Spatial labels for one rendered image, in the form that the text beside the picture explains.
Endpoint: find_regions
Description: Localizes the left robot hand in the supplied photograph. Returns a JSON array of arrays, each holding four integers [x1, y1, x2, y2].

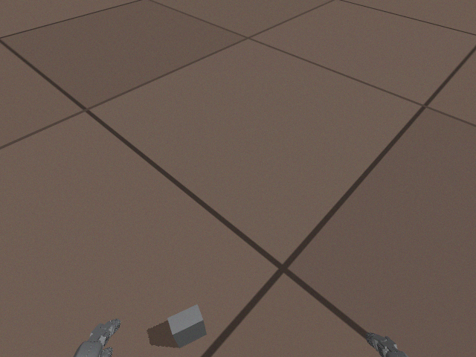
[[74, 318, 120, 357]]

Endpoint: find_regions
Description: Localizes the carton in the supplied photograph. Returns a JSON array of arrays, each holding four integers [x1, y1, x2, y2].
[[167, 304, 207, 348]]

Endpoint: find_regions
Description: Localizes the right robot hand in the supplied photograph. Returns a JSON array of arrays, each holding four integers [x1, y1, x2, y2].
[[365, 332, 408, 357]]

